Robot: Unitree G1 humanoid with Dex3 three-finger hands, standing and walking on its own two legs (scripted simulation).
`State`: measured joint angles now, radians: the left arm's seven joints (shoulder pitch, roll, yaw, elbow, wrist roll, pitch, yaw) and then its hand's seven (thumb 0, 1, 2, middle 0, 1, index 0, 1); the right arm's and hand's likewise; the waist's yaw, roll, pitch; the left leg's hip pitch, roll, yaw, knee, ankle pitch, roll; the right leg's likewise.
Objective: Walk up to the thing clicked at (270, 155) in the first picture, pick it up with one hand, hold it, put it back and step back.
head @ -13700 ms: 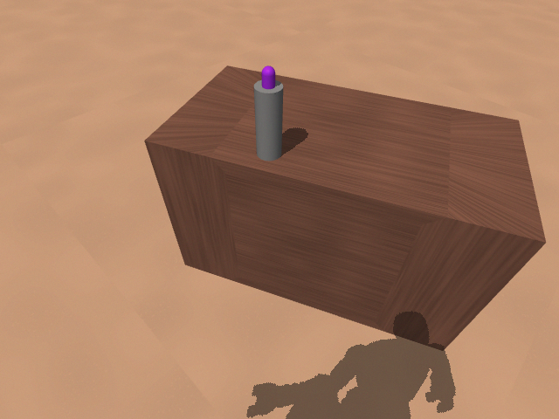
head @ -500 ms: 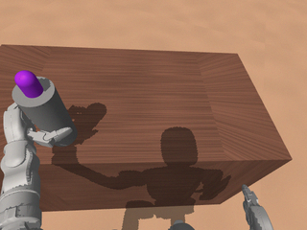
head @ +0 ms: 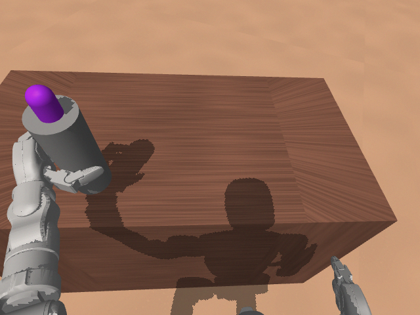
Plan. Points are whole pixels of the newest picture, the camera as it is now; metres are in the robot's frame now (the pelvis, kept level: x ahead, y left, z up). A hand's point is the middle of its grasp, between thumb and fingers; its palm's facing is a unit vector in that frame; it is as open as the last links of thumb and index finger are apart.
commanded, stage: lift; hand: left
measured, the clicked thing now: (71, 144) +0.40 +0.22 +0.13
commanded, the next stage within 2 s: hold in 1.24 s
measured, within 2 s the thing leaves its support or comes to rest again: neither
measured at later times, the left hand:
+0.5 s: hand (71, 139) +0.39 +0.20 +0.16, palm faces +0.25 -0.97 +0.02, open 10.6 cm
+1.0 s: hand (60, 130) +0.36 +0.19 +0.21, palm faces +0.23 -0.97 +0.03, open 10.6 cm
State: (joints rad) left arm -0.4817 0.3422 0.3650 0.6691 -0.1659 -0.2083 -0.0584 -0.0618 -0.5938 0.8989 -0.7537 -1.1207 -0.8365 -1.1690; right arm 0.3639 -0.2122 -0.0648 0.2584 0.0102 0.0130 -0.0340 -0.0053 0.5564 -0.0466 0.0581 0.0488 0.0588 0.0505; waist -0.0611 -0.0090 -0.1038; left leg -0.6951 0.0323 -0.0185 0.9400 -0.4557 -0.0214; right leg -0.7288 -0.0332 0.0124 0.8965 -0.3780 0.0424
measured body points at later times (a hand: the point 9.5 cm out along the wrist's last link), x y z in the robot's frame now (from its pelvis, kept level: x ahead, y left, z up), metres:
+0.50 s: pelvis +0.01 +0.00 +0.02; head +0.02 -0.01 +0.47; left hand +0.37 +0.26 +0.16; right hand +0.17 -0.27 -0.03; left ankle +0.00 +0.13 -0.69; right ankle +0.03 -0.15 -0.69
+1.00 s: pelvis +0.01 +0.00 +0.03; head +0.00 -0.02 +0.48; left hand +0.34 +0.24 +0.21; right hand +0.18 -0.26 -0.03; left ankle +0.00 +0.13 -0.69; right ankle +0.03 -0.15 -0.69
